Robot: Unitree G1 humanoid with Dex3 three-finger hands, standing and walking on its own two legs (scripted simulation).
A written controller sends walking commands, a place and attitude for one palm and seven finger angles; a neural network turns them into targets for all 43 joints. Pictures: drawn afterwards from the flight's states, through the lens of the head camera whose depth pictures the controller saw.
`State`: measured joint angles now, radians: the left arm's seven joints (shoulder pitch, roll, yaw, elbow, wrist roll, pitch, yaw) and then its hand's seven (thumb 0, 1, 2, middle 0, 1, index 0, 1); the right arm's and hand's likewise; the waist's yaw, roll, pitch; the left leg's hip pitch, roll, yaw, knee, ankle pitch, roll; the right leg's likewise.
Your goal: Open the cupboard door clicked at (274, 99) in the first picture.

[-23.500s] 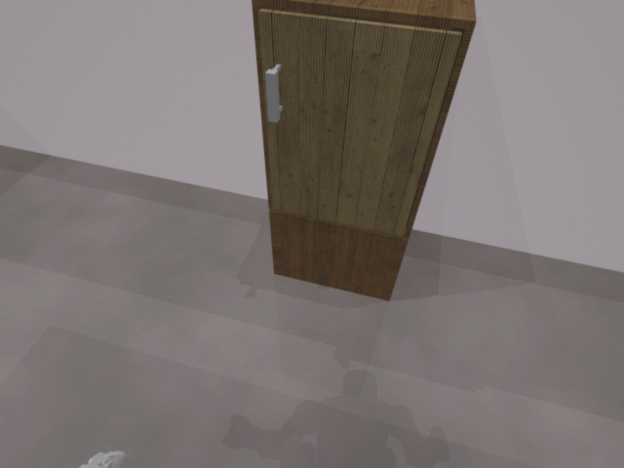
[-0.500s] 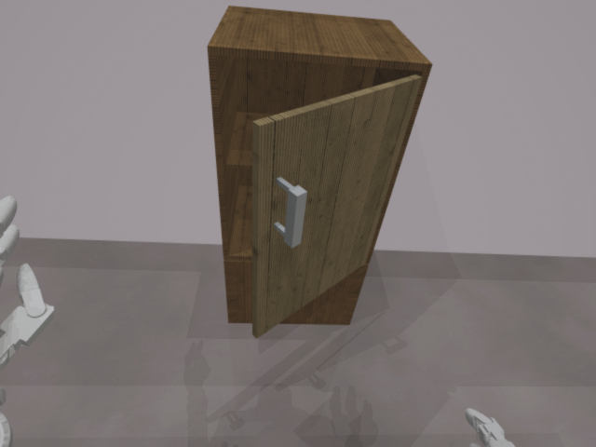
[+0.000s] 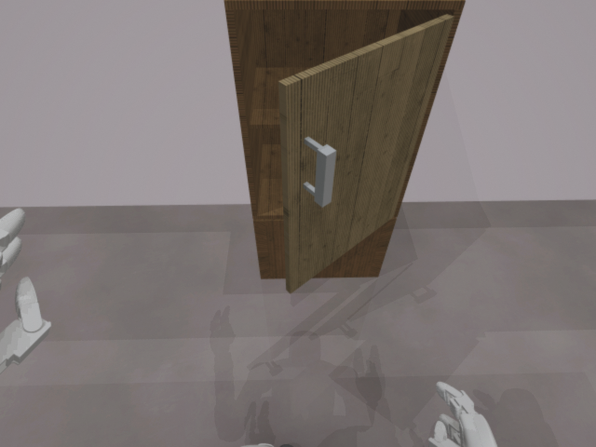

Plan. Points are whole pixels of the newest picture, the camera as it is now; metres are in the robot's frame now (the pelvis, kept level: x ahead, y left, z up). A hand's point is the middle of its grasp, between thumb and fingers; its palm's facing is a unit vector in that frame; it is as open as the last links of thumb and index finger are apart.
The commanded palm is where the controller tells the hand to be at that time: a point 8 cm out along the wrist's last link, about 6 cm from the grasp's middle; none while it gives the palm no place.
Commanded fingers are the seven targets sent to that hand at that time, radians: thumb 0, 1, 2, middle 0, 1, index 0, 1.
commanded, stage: stop stepping back and stand still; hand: left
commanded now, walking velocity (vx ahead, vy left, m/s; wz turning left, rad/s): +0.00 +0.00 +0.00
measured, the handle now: (316, 171) +0.56 +0.02 +0.05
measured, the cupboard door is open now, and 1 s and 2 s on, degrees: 39 39 39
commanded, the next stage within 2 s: let the arm hang, fingers relaxed in 0.50 s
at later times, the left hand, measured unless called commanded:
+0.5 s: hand (38, 333) +0.18 +0.26 +0.16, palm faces +0.34 -0.77 -0.54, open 7.4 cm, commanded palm +0.14 +0.30 +0.18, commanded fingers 0.00 0.90 0.90 -0.20 -0.30 -0.20 -0.30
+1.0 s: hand out of the picture +0.02 +0.17 -0.17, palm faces +0.05 -0.98 -0.20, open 7.0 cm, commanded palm none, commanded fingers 0.00 0.90 0.90 -0.20 -0.30 -0.20 -0.30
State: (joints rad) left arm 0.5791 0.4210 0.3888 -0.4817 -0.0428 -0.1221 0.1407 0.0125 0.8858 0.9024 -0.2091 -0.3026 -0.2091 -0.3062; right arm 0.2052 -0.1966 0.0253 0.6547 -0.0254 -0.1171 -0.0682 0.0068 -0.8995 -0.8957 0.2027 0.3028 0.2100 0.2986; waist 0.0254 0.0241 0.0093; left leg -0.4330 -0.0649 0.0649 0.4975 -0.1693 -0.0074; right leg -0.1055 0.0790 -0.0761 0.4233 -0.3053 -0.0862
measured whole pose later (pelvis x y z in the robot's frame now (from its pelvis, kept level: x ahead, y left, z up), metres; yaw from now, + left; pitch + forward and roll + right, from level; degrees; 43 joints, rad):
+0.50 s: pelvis -0.01 +0.01 +0.00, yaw -1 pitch +1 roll -1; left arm 0.66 0.42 0.41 -0.49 -0.04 -0.20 0.13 0.01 0.88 0.90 -0.21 -0.30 -0.21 -0.31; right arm 0.26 -0.20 0.01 0.64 0.00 -0.12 -0.06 0.01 -0.90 -0.90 0.20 0.30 0.21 0.30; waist 0.00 0.03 0.00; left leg -0.34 -0.01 -0.01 0.56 -0.24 0.00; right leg -0.19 0.06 -0.04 0.44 -0.27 -0.05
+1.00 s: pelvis -0.03 -0.02 +0.00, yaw +3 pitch -2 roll +0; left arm 0.25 0.20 0.00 0.95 0.01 0.03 0.02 -0.01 0.98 0.90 -0.21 -0.30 -0.21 -0.30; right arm 0.20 -0.24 0.00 1.02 -0.02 0.02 -0.02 0.00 -0.91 -0.90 0.20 0.30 0.20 0.30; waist -0.02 -0.02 0.07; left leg -0.28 -0.03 -0.09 0.49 -0.17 -0.01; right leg -0.18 0.06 0.00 0.50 -0.29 -0.06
